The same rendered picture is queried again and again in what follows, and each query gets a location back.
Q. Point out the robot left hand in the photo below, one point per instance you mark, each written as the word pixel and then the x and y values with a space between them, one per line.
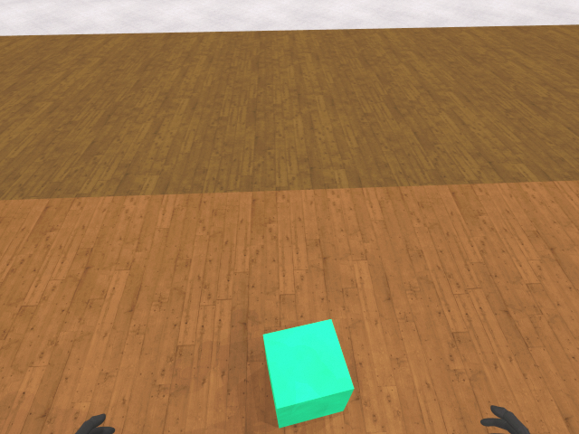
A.
pixel 89 426

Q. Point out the robot right hand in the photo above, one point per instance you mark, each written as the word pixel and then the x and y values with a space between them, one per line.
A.
pixel 507 421

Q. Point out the carton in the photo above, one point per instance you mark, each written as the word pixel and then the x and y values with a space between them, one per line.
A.
pixel 308 372

